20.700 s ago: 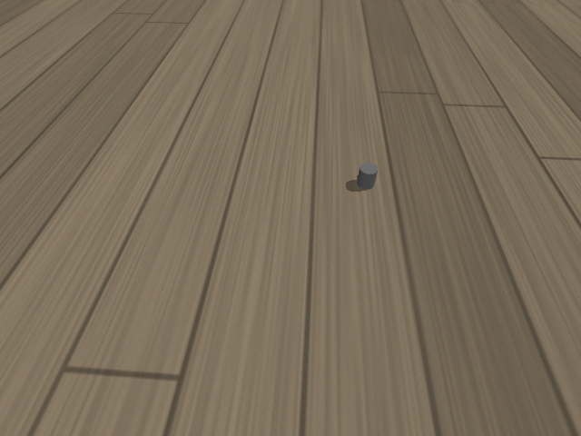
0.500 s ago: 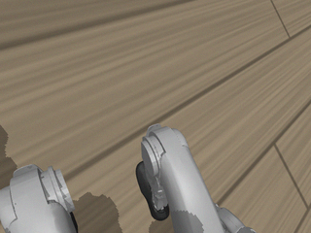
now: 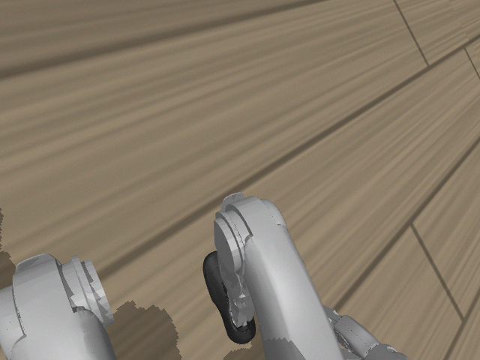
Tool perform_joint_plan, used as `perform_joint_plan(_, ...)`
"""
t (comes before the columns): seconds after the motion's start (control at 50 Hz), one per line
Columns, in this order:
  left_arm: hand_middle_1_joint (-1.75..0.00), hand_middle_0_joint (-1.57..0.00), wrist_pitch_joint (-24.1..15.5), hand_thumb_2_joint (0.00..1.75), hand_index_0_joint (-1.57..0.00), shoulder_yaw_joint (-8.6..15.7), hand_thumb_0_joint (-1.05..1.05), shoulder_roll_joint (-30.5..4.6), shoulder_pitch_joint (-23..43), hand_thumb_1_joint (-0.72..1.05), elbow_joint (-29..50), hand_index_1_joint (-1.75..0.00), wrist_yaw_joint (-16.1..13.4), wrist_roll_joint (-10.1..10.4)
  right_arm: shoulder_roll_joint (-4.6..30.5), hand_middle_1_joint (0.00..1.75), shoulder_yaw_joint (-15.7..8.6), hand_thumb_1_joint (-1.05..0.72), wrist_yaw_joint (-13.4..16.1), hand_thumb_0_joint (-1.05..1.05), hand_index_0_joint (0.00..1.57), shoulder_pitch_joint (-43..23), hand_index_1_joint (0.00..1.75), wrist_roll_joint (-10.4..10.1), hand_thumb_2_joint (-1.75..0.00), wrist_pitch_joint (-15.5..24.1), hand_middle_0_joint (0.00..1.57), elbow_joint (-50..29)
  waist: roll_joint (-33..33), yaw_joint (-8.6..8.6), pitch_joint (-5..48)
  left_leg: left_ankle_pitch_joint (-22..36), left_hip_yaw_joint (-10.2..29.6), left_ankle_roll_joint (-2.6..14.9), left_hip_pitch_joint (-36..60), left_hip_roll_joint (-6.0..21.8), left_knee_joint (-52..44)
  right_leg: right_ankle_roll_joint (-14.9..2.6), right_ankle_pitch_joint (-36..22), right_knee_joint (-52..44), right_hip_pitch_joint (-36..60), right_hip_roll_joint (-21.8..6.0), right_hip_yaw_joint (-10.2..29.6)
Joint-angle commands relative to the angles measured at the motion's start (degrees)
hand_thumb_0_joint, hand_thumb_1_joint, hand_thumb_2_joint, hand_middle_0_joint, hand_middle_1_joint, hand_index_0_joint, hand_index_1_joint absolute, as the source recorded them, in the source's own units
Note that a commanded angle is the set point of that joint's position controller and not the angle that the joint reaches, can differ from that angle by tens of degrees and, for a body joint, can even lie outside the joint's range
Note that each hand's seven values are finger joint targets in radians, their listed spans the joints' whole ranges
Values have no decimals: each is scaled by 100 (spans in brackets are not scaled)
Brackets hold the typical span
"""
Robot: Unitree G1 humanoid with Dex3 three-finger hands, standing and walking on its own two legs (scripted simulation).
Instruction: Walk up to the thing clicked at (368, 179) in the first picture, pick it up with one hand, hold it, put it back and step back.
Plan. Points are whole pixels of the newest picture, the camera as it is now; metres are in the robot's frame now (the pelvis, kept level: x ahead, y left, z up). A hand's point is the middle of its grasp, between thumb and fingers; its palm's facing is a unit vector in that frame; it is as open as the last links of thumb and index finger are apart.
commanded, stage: close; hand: left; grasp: from above
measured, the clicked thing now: out of the picture +0.44 +0.36 -0.25
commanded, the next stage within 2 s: settle in 1.20 s
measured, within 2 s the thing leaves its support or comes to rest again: leaves its support in 1.64 s
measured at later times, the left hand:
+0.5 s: hand out of the picture +0.43 +0.36 -0.21, palm faces -0.46 -0.15 -0.87, open 12.8 cm
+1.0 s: hand out of the picture +0.43 +0.36 -0.21, palm faces -0.45 -0.15 -0.88, open 12.0 cm
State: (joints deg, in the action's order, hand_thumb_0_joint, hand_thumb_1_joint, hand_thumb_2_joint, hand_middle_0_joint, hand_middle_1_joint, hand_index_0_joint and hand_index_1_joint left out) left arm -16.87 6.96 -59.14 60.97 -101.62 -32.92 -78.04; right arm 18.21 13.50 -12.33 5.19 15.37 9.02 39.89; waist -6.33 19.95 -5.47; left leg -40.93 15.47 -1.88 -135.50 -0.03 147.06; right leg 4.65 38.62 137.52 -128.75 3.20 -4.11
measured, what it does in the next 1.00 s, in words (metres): stands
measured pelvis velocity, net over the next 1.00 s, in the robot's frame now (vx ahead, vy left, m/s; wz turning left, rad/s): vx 0.00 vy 0.00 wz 0.00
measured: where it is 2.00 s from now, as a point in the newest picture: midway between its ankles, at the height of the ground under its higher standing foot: (173, 347)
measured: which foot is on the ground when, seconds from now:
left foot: down 0.00-1.00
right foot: down 0.00-1.00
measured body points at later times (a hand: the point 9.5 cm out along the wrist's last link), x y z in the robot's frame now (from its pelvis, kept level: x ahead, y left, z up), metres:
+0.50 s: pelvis +0.00 +0.00 +0.00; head +0.26 +0.12 +0.35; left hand +0.45 +0.36 -0.16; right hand +0.07 -0.25 -0.07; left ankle +0.06 +0.13 -0.26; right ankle +0.12 -0.14 -0.26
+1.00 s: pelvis +0.00 +0.00 +0.00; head +0.25 +0.13 +0.35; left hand +0.45 +0.37 -0.16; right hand +0.07 -0.26 -0.06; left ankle +0.06 +0.13 -0.26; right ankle +0.11 -0.14 -0.26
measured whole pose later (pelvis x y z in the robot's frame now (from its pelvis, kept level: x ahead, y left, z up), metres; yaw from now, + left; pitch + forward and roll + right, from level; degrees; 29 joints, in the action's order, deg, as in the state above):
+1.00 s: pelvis +0.00 +0.00 +0.00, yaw +0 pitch +28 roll -13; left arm -17.3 6.3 -60.1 61.8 -100.6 -31.2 -76.3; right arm 18.8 14.3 -11.3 5.6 15.2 8.9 38.7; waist -6.1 19.7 -6.0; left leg -40.5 15.4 -1.6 -135.6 -0.1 146.5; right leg 4.9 38.3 136.8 -128.6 3.0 -4.2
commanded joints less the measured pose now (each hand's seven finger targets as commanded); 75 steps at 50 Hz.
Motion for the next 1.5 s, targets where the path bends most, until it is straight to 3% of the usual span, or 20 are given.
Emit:
perform_joint_plan(0.0, -117, -12, 98, 96, -16, 124, 0, -1356, 1581, -34, 894, -112, -247, 139, 1869, 30, -539, -90, 91, 0, 20, 1045, 30, -54, -90, 46, 20, 33, 2743, 171, 3323, 922, -795, 223, 2731, 118, -1624, -509, -1192, -1122, 1589, 119, -1002)
perform_joint_plan(0.02, -117, -12, 132, 95, -16, 177, 0, -1317, 1332, -33, 529, -112, -239, 168, 1840, 30, -509, -90, 93, 0, 20, 982, 30, -51, -90, 43, 20, -29, 2532, 179, 3269, 814, -766, 237, 2659, 120, -1634, -511, -1089, -1126, 1538, 117, -1022)
perform_joint_plan(0.04, -116, -13, 150, 96, -17, 40, 0, -1139, 1232, -33, 459, -112, -175, 187, 1844, 30, -524, -90, 86, 0, 20, 996, 30, -58, -90, 68, 20, -30, 2452, 258, 3064, 689, -794, 253, 2547, 116, -1597, -497, -1007, -1142, 1488, 126, -995)
perform_joint_plan(0.1, -118, -10, 111, 95, -15, 75, 0, -1254, 1570, -35, 844, -113, -127, 245, 1848, 30, -530, -89, 106, 0, 20, 1023, 30, -54, -90, 64, 20, -9, 2743, 209, 3379, 844, -760, 218, 2703, 118, -1632, -525, -1136, -1097, 1570, 111, -1003)
perform_joint_plan(0.24, -118, -14, 85, 94, -18, -47, 0, -1006, 1297, -30, 667, -113, 44, 327, 1752, 30, -411, -90, 45, 0, 20, 1043, 30, -49, -90, 88, 20, -26, 2496, 286, 3211, 980, -730, 217, 2680, 120, -1555, -496, -1265, -1067, 1596, 106, -1043)
perform_joint_plan(0.3, -118, -17, 6, 97, -22, 76, 0, -1298, 1381, -26, 892, -113, 44, 340, 1786, 30, -402, -90, 83, 0, 20, 1100, 30, -75, -90, 45, 20, -16, 2607, 186, 3446, 1151, -751, 221, 2770, 129, -1553, -484, -1396, -1163, 1831, 115, -1004)
perform_joint_plan(0.44, -118, -20, -34, 98, -24, -51, 0, -1059, 1308, -23, 863, -113, 60, 298, 1775, 30, -451, -90, 86, 0, 20, 1127, 30, -64, -90, 10, 20, -5, 2486, 243, 3272, 999, -780, 239, 2672, 117, -1546, -498, -1292, -1182, 1731, 128, -1013)
perform_joint_plan(0.52, -120, -24, -57, 102, -27, -17, 0, -1113, 1319, -18, 888, -116, 49, 292, 1822, 30, -459, -90, 91, 0, 20, 1146, 30, -63, -90, -4, 20, -42, 2424, 278, 3251, 1000, -757, 243, 2681, 111, -1555, -486, -1288, -1165, 1711, 120, -1040)
perform_joint_plan(0.54, -120, -25, -85, 102, -29, 138, 0, -1384, 1361, -17, 1092, -116, 4, 303, 1868, 30, -502, -90, 115, 0, 20, 1106, 30, -83, -90, -30, 20, -50, 2674, 117, 3474, 1088, -751, 209, 2794, 118, -1641, -512, -1318, -1182, 1838, 114, -1014)
perform_joint_plan(0.6, -121, -27, -44, 103, -31, -22, 0, -1080, 1287, -13, 763, -117, 19, 234, 1836, 30, -464, -90, 97, 0, 20, 1139, 30, -39, -90, -37, 20, -48, 2474, 300, 3201, 1000, -744, 225, 2657, 109, -1607, -503, -1275, -1140, 1663, 112, -1059)
perform_joint_plan(0.72, -122, -30, -30, 104, -34, 7, 0, -1194, 1229, -8, 737, -118, 2, 230, 1846, 30, -480, -90, 139, 0, 20, 1026, 30, -64, -90, -41, 20, -92, 2494, 173, 3147, 849, -751, 222, 2566, 108, -1623, -520, -1121, -1172, 1599, 119, -1013)
perform_joint_plan(0.8, -122, -34, -34, 101, -39, 19, 0, -1285, 1374, -2, 828, -117, -40, 161, 1858, 30, -491, -90, 162, 0, 20, 1055, 30, -46, -90, -66, 20, -93, 2600, 189, 3281, 884, -759, 217, 2652, 114, -1636, -521, -1164, -1158, 1636, 123, -1004)
perform_joint_plan(0.84, -122, -34, 19, 99, -39, -72, 0, -1089, 1230, -2, 597, -116, -12, 188, 1826, 30, -469, -90, 152, 0, 20, 1073, 30, -25, -90, -42, 20, -68, 2417, 265, 3124, 841, -777, 240, 2573, 109, -1560, -501, -1163, -1157, 1599, 116, -982)
perform_joint_plan(1.02, -122, -41, 95, 102, -45, -28, 0, -1267, 1362, 7, 754, -117, 9, 221, 1890, 30, -477, -90, 196, 0, 20, 1082, 30, -77, -90, -33, 20, -104, 2447, 216, 3176, 874, -746, 233, 2615, 108, -1638, -519, -1155, -1169, 1553, 98, -999)
perform_joint_plan(1.1, -123, -45, 113, 103, -50, -107, 0, -1103, 1290, 13, 639, -118, 59, 229, 1831, 30, -397, -90, 154, 0, 20, 1048, 30, -74, -90, -5, 20, -141, 2406, 271, 3120, 925, -722, 227, 2633, 103, -1561, -521, -1195, -1110, 1506, 93, -1021)
perform_joint_plan(1.18, -122, -49, 61, 105, -54, 113, 0, -1458, 1354, 17, 844, -118, 66, 260, 1909, 30, -458, -90, 197, 0, 20, 1051, 30, -60, -90, -28, 20, -168, 2517, 111, 3191, 801, -773, 214, 2588, 97, -1649, -533, -1044, -1203, 1610, 91, -985)
perform_joint_plan(1.26, -125, -49, 70, 107, -54, -87, 0, -1167, 1289, 18, 814, -120, 130, 267, 1857, 30, -458, -90, 192, 0, 20, 1072, 30, -69, -90, -25, 20, -164, 2436, 236, 3105, 752, -797, 250, 2509, 92, -1589, -511, -1063, -1227, 1629, 108, -946)
perform_joint_plan(1.36, -123, -48, 72, 108, -53, 42, 0, -1284, 1385, 9, 898, -119, 130, 288, 1878, 30, -459, -92, 207, 0, 20, 1158, 30, -67, -90, -69, 20, -134, 2431, 199, 3317, 955, -765, 236, 2542, 85, -1555, -533, -1193, -1212, 1671, 95, -993)
perform_joint_plan(1.42, -122, -51, 83, 110, -55, 155, 0, -1464, 1529, 10, 1327, -119, 145, 289, 1873, 30, -511, -92, 226, 0, 20, 1162, 30, -67, -90, -100, 20, -156, 2768, 71, 3661, 1128, -789, 204, 2800, 96, -1603, -548, -1342, -1176, 1791, 99, -974)
perform_joint_plan(1.48, -122, -52, 159, 108, -57, 210, 0, -1332, 1320, 14, 1259, -118, 175, 294, 1887, 30, -574, -92, 217, 0, 20, 1195, 30, -67, -90, -119, 20, -126, 2814, 74, 3489, 1165, -844, 180, 2781, 52, -1598, -584, -1332, -1169, 1659, 67, -986)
